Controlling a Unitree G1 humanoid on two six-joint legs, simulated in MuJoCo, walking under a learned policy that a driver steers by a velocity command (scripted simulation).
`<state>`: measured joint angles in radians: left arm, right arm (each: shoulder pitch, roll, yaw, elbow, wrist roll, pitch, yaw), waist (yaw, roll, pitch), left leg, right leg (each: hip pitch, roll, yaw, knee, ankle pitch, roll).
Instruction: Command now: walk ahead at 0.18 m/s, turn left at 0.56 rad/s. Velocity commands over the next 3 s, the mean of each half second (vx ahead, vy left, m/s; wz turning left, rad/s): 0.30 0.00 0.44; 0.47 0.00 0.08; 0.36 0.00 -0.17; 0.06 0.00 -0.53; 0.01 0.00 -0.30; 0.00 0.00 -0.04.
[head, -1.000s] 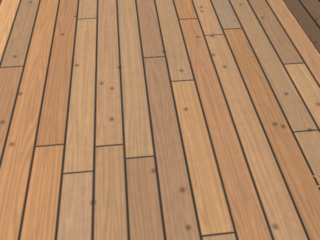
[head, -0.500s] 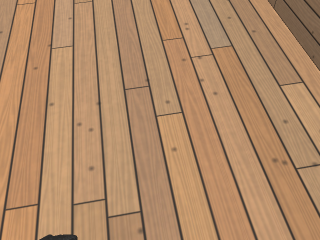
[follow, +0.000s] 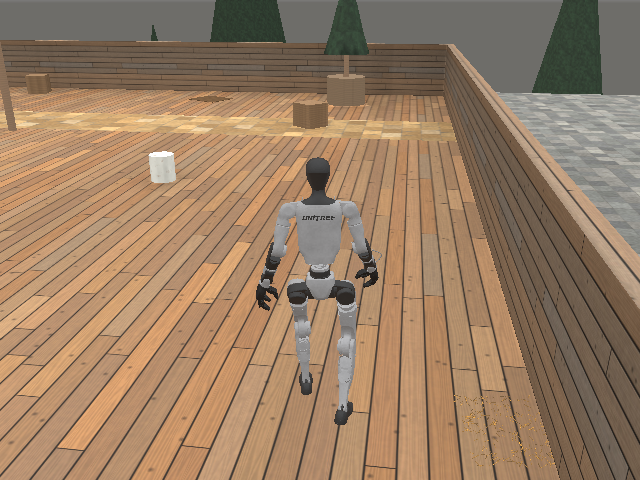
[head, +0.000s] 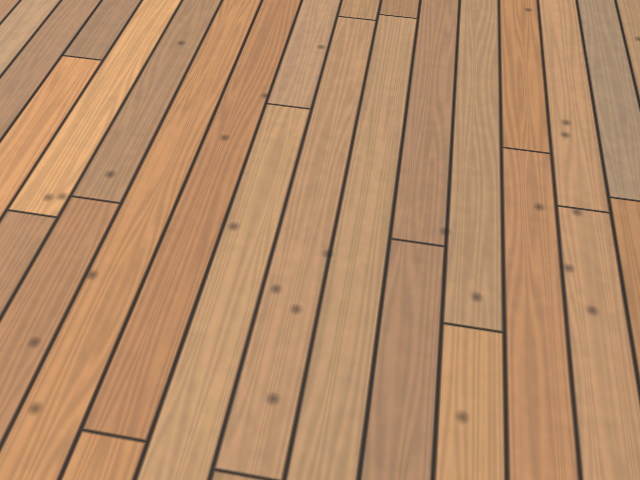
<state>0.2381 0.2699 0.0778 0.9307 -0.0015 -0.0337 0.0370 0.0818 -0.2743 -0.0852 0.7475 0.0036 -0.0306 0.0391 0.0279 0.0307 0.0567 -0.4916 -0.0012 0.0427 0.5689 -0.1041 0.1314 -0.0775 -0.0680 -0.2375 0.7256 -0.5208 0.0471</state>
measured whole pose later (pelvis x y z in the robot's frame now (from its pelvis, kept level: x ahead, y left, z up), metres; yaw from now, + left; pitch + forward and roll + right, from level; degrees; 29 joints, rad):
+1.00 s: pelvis +0.40 +0.07 +0.01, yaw +14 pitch +3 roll +0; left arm 0.42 0.29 0.04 0.91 -0.02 -0.07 0.00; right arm 0.04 -0.26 -0.04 0.66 0.01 -0.08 0.03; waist 0.07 -0.01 0.03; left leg -0.47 -0.02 0.04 0.56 -0.15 0.06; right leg -0.18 -0.03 0.06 0.95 -0.49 -0.01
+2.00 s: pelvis +0.72 +0.14 +0.02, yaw -10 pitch +2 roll -1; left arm 0.19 0.35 0.10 0.63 -0.01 0.05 0.02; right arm 0.18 -0.27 -0.06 0.73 -0.02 -0.01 -0.03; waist -0.01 -0.04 0.02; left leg -0.30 0.02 -0.03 0.50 -0.23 0.00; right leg -0.56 0.12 0.11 1.04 -0.44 0.04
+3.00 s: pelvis +0.72 +0.13 +0.02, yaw -18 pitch -2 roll +0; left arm 0.20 0.24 0.05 0.89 0.01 0.02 0.03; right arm 0.19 -0.23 -0.02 0.92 -0.01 -0.01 -0.03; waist 0.00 0.00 0.04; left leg -0.19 0.02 0.00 0.51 -0.29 -0.01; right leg -0.20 0.01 0.03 0.51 -0.27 0.01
